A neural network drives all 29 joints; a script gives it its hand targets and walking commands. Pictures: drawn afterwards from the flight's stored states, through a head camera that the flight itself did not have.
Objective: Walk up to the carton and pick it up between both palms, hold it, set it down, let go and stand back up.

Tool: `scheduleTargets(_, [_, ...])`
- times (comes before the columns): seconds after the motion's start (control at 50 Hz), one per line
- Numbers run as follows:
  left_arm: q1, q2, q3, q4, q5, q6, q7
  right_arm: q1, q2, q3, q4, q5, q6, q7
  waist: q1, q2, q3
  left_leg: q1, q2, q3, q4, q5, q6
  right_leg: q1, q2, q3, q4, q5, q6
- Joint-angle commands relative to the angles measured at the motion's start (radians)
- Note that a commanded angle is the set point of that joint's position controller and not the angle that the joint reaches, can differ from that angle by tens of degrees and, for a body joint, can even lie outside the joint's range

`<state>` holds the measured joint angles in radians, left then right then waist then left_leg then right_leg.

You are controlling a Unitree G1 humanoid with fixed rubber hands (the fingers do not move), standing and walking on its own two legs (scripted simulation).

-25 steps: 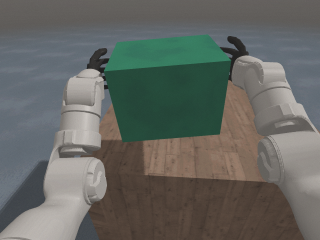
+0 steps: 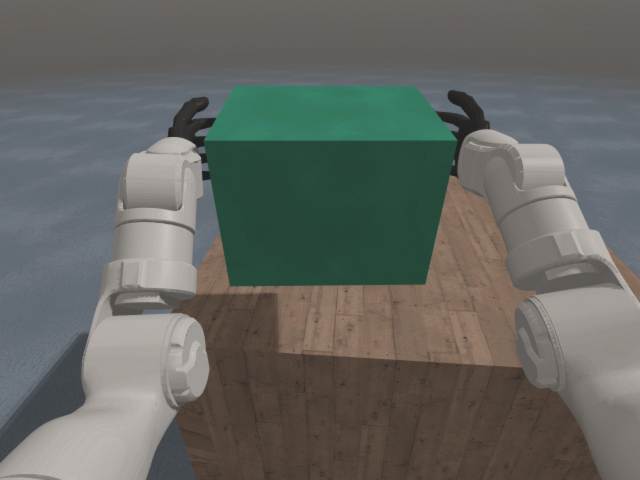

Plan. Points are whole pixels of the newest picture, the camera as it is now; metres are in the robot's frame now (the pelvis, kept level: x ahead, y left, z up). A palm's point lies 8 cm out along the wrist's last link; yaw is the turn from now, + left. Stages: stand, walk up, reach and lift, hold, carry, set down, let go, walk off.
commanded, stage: hold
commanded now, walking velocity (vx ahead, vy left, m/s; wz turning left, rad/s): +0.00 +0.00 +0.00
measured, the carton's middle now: (326, 181) +0.39 +0.00 +0.28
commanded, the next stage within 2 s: none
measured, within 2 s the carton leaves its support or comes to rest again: neither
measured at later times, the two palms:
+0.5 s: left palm (204, 161) +0.39 +0.15 +0.31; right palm (468, 153) +0.39 -0.18 +0.31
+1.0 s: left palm (192, 155) +0.36 +0.15 +0.32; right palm (480, 135) +0.36 -0.18 +0.34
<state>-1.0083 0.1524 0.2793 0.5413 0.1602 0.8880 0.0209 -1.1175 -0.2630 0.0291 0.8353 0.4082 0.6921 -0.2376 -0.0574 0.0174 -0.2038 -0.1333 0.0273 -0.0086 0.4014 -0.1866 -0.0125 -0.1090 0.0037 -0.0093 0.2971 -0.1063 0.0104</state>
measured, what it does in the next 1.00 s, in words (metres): stands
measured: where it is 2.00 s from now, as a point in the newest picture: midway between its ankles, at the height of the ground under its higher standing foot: outside the picture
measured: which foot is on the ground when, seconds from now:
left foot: down 0.00-1.00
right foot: down 0.00-1.00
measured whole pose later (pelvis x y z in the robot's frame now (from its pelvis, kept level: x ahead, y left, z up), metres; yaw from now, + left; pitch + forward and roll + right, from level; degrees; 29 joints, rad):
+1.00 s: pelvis +0.00 -0.01 +0.00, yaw +0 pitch -5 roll -1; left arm -1.03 0.16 0.28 0.58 0.15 0.85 0.02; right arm -1.23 -0.26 -0.02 0.95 0.36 0.68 -0.22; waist -0.06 0.02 -0.19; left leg -0.13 0.03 -0.02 0.39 -0.18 -0.02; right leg -0.12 0.01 -0.01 0.30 -0.10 0.01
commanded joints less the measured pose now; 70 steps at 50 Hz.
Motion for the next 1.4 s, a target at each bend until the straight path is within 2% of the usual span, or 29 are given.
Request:
scheduleTargets(0.0, [-0.937, -0.663, -0.206, -0.011, -0.188, -0.126, -0.163, -0.910, 0.673, 0.015, -0.111, 0.071, -0.076, 0.220, 0.005, 0.067, -0.139, -0.253, -0.009, -0.057, -0.206, -0.224, -0.014, 0.111, 0.098, 0.036, -0.001, -0.099, -0.031])
scheduleTargets(0.04, [-0.995, -0.646, -0.217, -0.056, -0.205, -0.152, -0.166, -0.882, 0.666, -0.018, -0.077, 0.041, -0.082, 0.233, -0.022, 0.072, -0.172, -0.308, 0.001, -0.065, -0.227, -0.307, -0.010, 0.150, 0.107, 0.030, 0.029, -0.098, -0.025])
scheduleTargets(0.06, [-0.961, -0.614, -0.155, -0.006, -0.170, -0.153, -0.169, -0.894, 0.685, -0.012, -0.073, 0.031, -0.082, 0.237, 0.010, 0.028, -0.146, -0.321, -0.006, -0.050, -0.225, -0.307, 0.012, 0.171, 0.106, 0.028, 0.027, -0.115, -0.014])
scheduleTargets(0.12, [-0.969, -0.603, -0.165, -0.023, -0.180, -0.162, -0.174, -0.887, 0.670, -0.013, -0.047, 0.033, -0.091, 0.238, -0.002, 0.052, -0.189, -0.298, -0.007, -0.048, -0.209, -0.257, 0.006, 0.174, 0.093, 0.043, 0.018, -0.086, -0.015])
scheduleTargets(0.18, [-0.954, -0.566, -0.155, -0.054, -0.183, -0.165, -0.173, -0.900, 0.703, 0.030, -0.092, 0.052, -0.097, 0.233, 0.032, -0.009, -0.267, -0.228, -0.033, -0.023, -0.172, -0.151, 0.006, 0.161, 0.078, 0.044, -0.003, -0.061, -0.010])
scheduleTargets(0.24, [-0.904, -0.581, -0.160, -0.106, -0.177, -0.158, -0.169, -0.870, 0.724, 0.089, -0.121, 0.086, -0.098, 0.216, 0.048, -0.014, -0.323, -0.153, -0.046, -0.018, -0.132, 0.018, -0.002, 0.190, 0.077, 0.048, -0.013, 0.045, -0.009])
scheduleTargets(0.28, [-0.872, -0.584, -0.197, -0.148, -0.193, -0.153, -0.171, -0.870, 0.717, 0.117, -0.185, 0.116, -0.094, 0.199, 0.029, -0.024, -0.353, -0.100, -0.053, -0.014, -0.096, 0.097, -0.019, 0.189, 0.074, 0.051, -0.022, 0.086, -0.004])
scheduleTargets(0.32, [-0.876, -0.572, -0.197, -0.183, -0.209, -0.151, -0.160, -0.897, 0.739, 0.156, -0.261, 0.149, -0.093, 0.189, 0.044, -0.033, -0.397, -0.080, -0.065, -0.011, -0.076, 0.129, -0.001, 0.184, 0.068, 0.056, -0.025, 0.112, 0.007])
scheduleTargets(0.34, [-0.911, -0.574, -0.231, -0.265, -0.244, -0.155, -0.154, -0.869, 0.744, 0.179, -0.292, 0.173, -0.091, 0.179, 0.029, -0.040, -0.479, -0.051, -0.068, -0.020, -0.058, 0.173, -0.004, 0.219, 0.074, 0.057, -0.008, 0.171, 0.005])
scheduleTargets(0.46, [-0.779, -0.620, -0.303, -0.396, -0.257, -0.114, -0.140, -0.868, 0.749, 0.261, -0.582, 0.275, -0.074, 0.123, 0.017, -0.008, -0.588, 0.040, -0.094, -0.026, 0.029, 0.451, -0.033, 0.326, 0.080, 0.052, 0.036, 0.518, 0.030])
scheduleTargets(0.54, [-0.783, -0.637, -0.310, -0.382, -0.258, -0.092, -0.144, -0.860, 0.701, 0.232, -0.589, 0.265, -0.061, 0.112, -0.001, 0.023, -0.503, 0.045, -0.081, -0.034, 0.020, 0.434, -0.049, 0.258, 0.099, 0.045, 0.018, 0.402, 0.013])
scheduleTargets(0.62, [-0.797, -0.688, -0.308, -0.260, -0.250, -0.082, -0.155, -0.862, 0.680, 0.155, -0.463, 0.214, -0.046, 0.135, -0.029, 0.047, -0.359, -0.006, -0.056, -0.036, -0.036, 0.260, -0.054, 0.159, 0.095, 0.042, -0.020, 0.192, -0.012])
scheduleTargets(0.68, [-0.870, -0.675, -0.277, -0.264, -0.249, -0.102, -0.146, -0.883, 0.705, 0.132, -0.379, 0.189, -0.054, 0.158, 0.003, 0.042, -0.357, -0.040, -0.046, -0.040, -0.062, 0.215, -0.052, 0.154, 0.100, 0.046, -0.017, 0.143, -0.022])
scheduleTargets(0.72, [-0.908, -0.686, -0.290, -0.188, -0.248, -0.110, -0.150, -0.938, 0.695, 0.087, -0.340, 0.155, -0.062, 0.170, -0.017, 0.054, -0.312, -0.078, -0.046, -0.032, -0.086, 0.090, -0.051, 0.106, 0.088, 0.041, -0.031, 0.043, -0.026])
scheduleTargets(0.74, [-0.919, -0.683, -0.258, -0.190, -0.237, -0.114, -0.150, -0.934, 0.702, 0.094, -0.322, 0.162, -0.065, 0.178, -0.001, 0.050, -0.303, -0.098, -0.042, -0.036, -0.103, 0.068, -0.042, 0.121, 0.094, 0.038, -0.022, 0.030, -0.025])
scheduleTargets(0.76, [-0.897, -0.678, -0.244, -0.144, -0.226, -0.112, -0.152, -0.902, 0.691, 0.085, -0.283, 0.145, -0.065, 0.182, 0.003, 0.046, -0.272, -0.115, -0.032, -0.041, -0.116, 0.056, -0.040, 0.127, 0.094, 0.043, -0.019, 0.046, -0.029])
scheduleTargets(0.78, [-0.911, -0.673, -0.210, -0.060, -0.209, -0.115, -0.158, -0.969, 0.692, 0.071, -0.272, 0.121, -0.072, 0.193, 0.025, 0.014, -0.230, -0.163, -0.039, -0.033, -0.134, -0.055, -0.023, 0.099, 0.093, 0.043, -0.031, -0.057, -0.026])
scheduleTargets(0.82, [-0.949, -0.669, -0.226, -0.071, -0.217, -0.130, -0.162, -0.923, 0.687, 0.030, -0.209, 0.086, -0.074, 0.204, -0.012, 0.035, -0.205, -0.199, -0.026, -0.043, -0.167, -0.137, -0.024, 0.109, 0.091, 0.041, -0.011, -0.053, -0.022])
scheduleTargets(0.9, [-0.926, -0.643, -0.183, 0.015, -0.176, -0.139, -0.173, -0.891, 0.666, -0.004, -0.095, 0.041, -0.079, 0.220, -0.003, 0.038, -0.163, -0.254, -0.015, -0.052, -0.202, -0.268, -0.002, 0.121, 0.094, 0.036, 0.003, -0.122, -0.019])
scheduleTargets(0.96, [-0.967, -0.597, -0.158, -0.028, -0.168, -0.153, -0.175, -0.868, 0.686, -0.006, -0.050, 0.042, -0.081, 0.226, 0.008, 0.041, -0.194, -0.270, -0.019, -0.042, -0.203, -0.237, 0.004, 0.151, 0.091, 0.044, 0.009, -0.093, -0.014])
scheduleTargets(1.06, [-0.918, -0.585, -0.186, -0.093, -0.209, -0.157, -0.172, -0.892, 0.710, 0.074, -0.141, 0.088, -0.088, 0.210, 0.019, 0.003, -0.296, -0.165, -0.047, -0.018, -0.131, -0.001, -0.016, 0.159, 0.075, 0.053, -0.020, 0.032, -0.010])
scheduleTargets(1.16, [-0.864, -0.578, -0.220, -0.221, -0.207, -0.142, -0.152, -0.867, 0.728, 0.171, -0.266, 0.173, -0.080, 0.182, 0.038, -0.008, -0.412, -0.064, -0.066, -0.018, -0.067, 0.192, -0.022, 0.214, 0.080, 0.052, -0.011, 0.181, -0.002])
scheduleTargets(1.24, [-0.797, -0.609, -0.264, -0.320, -0.250, -0.124, -0.141, -0.909, 0.729, 0.235, -0.502, 0.240, -0.073, 0.143, 0.023, -0.023, -0.551, 0.008, -0.076, -0.024, -0.015, 0.378, -0.024, 0.296, 0.093, 0.053, 0.016, 0.370, 0.015])
scheduleTargets(1.26, [-0.816, -0.613, -0.286, -0.397, -0.254, -0.121, -0.139, -0.842, 0.731, 0.249, -0.484, 0.271, -0.064, 0.135, 0.011, 0.006, -0.564, 0.029, -0.085, -0.026, 0.002, 0.418, -0.037, 0.301, 0.093, 0.054, 0.024, 0.421, 0.016])
scheduleTargets(1.28, [-0.833, -0.602, -0.281, -0.401, -0.265, -0.120, -0.137, -0.865, 0.738, 0.254, -0.524, 0.278, -0.064, 0.129, 0.023, -0.011, -0.564, 0.023, -0.085, -0.033, 0.010, 0.404, -0.032, 0.292, 0.090, 0.061, 0.024, 0.414, 0.023])
scheduleTargets(1.32, [-0.797, -0.643, -0.314, -0.395, -0.256, -0.104, -0.136, -0.849, 0.716, 0.235, -0.543, 0.280, -0.061, 0.122, 0.000, 0.043, -0.528, 0.037, -0.083, -0.032, 0.021, 0.439, -0.051, 0.283, 0.087, 0.056, 0.025, 0.456, 0.013])
scheduleTargets(1.34, [-0.803, -0.634, -0.299, -0.375, -0.255, -0.102, -0.136, -0.863, 0.720, 0.236, -0.545, 0.271, -0.055, 0.120, 0.015, 0.005, -0.504, 0.023, -0.080, -0.036, 0.008, 0.407, -0.043, 0.259, 0.095, 0.050, 0.018, 0.398, 0.019])
scheduleTargets(1.36, [-0.800, -0.664, -0.327, -0.385, -0.271, -0.097, -0.136, -0.894, 0.707, 0.228, -0.585, 0.265, -0.063, 0.121, -0.001, 0.042, -0.532, 0.053, -0.076, -0.028, 0.013, 0.433, -0.052, 0.245, 0.096, 0.044, 0.017, 0.394, 0.011])
scheduleTargets(1.38, [-0.808, -0.658, -0.312, -0.355, -0.258, -0.099, -0.137, -0.864, 0.701, 0.204, -0.510, 0.249, -0.053, 0.127, 0.001, 0.038, -0.445, 0.027, -0.070, -0.032, -0.004, 0.394, -0.062, 0.210, 0.101, 0.039, 0.003, 0.334, 0.003])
